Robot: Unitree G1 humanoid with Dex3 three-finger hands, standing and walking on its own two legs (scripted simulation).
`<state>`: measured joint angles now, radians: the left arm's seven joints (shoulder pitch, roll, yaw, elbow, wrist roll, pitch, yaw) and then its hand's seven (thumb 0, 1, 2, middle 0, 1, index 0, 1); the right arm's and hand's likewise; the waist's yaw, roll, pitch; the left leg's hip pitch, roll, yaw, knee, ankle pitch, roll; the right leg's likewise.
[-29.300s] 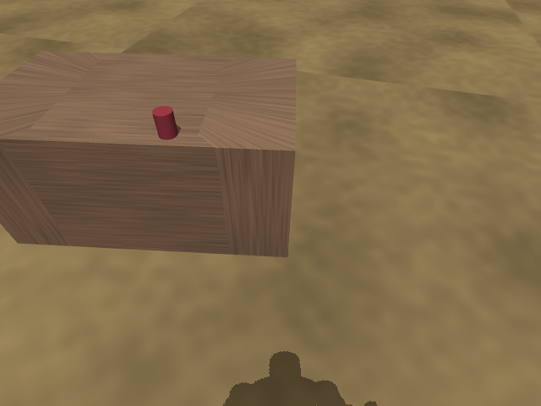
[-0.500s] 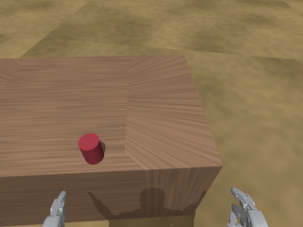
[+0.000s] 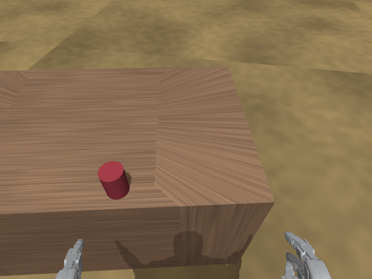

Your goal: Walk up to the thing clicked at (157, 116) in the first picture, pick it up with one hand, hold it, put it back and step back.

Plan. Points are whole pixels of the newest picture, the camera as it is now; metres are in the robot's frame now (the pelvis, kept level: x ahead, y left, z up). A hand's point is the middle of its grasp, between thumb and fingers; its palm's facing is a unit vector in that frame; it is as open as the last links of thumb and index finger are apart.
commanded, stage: home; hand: left
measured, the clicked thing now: (114, 180) +0.43 +0.20 -0.06
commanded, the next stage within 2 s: stand in 1.66 s
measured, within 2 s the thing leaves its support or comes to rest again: neither
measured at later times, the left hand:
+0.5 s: hand out of the picture +0.16 +0.18 -0.04, palm faces +0.12 -0.97 -0.23, open 17.5 cm
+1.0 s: hand out of the picture +0.17 +0.18 -0.04, palm faces +0.11 -0.97 -0.22, open 17.6 cm
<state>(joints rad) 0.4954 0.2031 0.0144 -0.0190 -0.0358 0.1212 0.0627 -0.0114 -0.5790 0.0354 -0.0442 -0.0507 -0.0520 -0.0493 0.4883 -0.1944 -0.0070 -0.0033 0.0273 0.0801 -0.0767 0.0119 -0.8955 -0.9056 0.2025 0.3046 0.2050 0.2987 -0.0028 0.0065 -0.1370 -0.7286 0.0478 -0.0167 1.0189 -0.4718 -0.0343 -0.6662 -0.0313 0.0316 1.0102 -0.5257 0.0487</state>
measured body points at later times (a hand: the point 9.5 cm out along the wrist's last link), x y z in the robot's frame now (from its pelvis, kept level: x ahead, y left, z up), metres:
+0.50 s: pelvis -0.01 +0.00 +0.00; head +0.03 +0.00 +0.45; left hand +0.15 +0.23 -0.02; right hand +0.16 -0.23 -0.02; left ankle +0.02 +0.14 -0.67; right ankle -0.01 -0.15 -0.67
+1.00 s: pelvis +0.00 +0.00 +0.00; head +0.03 +0.00 +0.45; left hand +0.16 +0.23 -0.02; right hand +0.16 -0.23 -0.02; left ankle +0.02 +0.14 -0.67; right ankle -0.01 -0.15 -0.67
